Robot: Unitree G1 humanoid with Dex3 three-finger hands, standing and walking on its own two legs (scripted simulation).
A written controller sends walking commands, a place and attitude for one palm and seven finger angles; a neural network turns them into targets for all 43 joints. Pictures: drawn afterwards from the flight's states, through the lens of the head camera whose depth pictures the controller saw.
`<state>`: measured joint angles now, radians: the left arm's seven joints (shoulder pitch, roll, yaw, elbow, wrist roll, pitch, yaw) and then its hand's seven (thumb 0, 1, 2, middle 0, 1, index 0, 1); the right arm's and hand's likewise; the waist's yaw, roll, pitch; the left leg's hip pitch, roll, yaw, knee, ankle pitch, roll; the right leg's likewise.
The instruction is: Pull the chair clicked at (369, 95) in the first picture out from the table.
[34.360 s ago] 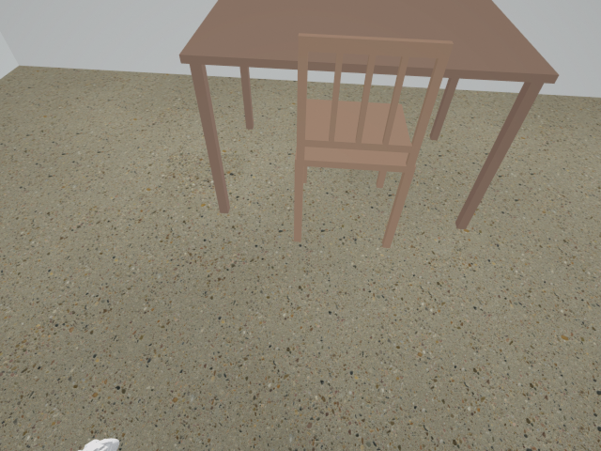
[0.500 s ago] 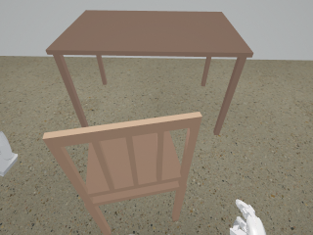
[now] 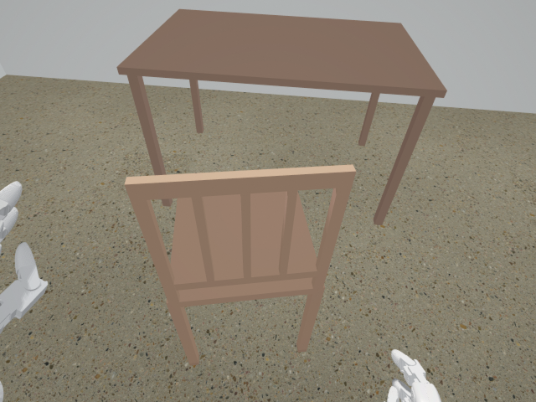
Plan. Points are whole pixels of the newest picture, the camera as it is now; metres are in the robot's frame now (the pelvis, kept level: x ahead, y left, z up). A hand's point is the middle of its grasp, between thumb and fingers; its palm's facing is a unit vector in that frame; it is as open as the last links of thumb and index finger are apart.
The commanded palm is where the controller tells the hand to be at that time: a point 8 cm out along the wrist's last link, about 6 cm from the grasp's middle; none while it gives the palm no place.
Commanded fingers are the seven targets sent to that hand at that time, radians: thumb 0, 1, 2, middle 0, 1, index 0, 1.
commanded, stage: stop stepping back and stand still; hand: left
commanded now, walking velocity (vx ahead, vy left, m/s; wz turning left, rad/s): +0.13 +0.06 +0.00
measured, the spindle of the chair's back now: (246, 238) +0.48 +0.06 -0.08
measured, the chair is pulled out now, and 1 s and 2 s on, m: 0.58 0.58 0.58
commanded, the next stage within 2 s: let the arm hang, fingers relaxed in 0.90 s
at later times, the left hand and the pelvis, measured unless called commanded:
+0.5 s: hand out of the picture +0.13 +0.27 +0.18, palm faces +0.41 -0.75 -0.51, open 7.4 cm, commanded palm +0.08 +0.31 +0.18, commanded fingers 0.00 0.90 0.90 -0.20 -0.30 -0.20 -0.30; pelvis -0.06 +0.01 +0.00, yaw +1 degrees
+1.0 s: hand out of the picture +0.11 +0.29 +0.17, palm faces +0.44 -0.76 -0.48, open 7.4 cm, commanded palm none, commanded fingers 0.00 0.90 0.90 -0.20 -0.30 -0.20 -0.30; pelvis -0.08 +0.02 +0.01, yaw +0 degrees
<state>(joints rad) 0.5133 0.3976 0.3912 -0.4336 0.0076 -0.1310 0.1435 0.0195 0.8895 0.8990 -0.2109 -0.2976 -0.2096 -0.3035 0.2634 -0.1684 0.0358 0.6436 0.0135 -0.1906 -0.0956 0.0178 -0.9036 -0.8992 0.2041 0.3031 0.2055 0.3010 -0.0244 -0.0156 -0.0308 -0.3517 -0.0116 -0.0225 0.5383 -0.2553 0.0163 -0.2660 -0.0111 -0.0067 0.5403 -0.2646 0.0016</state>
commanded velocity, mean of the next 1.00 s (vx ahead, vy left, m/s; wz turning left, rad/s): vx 0.04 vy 0.00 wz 0.00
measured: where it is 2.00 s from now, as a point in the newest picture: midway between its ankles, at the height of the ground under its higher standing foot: outside the picture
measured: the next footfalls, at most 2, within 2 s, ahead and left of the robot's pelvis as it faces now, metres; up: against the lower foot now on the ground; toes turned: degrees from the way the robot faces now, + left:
left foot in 0.62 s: +0.04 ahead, +0.14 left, +0.00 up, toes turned -2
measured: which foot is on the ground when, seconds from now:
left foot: down 0.00-0.46, up 0.48-0.60, down 0.62-1.00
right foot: down 0.00-1.00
